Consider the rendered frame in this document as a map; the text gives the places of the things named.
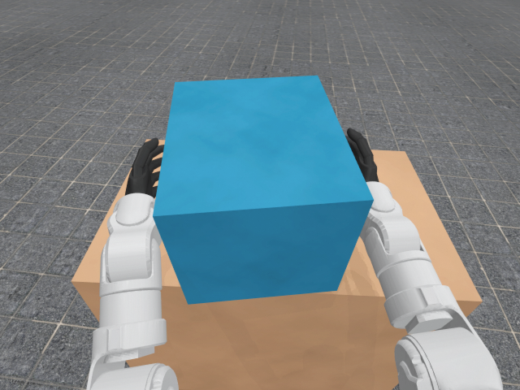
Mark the carton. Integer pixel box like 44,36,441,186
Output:
153,76,374,305

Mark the pedestal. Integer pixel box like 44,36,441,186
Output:
71,139,483,390

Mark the left robot hand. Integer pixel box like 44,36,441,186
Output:
125,137,164,198

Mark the left robot forearm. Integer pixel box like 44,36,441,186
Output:
86,193,167,390

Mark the right robot forearm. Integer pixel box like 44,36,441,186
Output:
360,181,503,390

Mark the right robot upper arm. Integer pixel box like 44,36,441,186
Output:
395,327,502,390

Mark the left robot upper arm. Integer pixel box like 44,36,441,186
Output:
90,363,179,390

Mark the right robot hand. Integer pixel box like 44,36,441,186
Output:
345,128,379,182

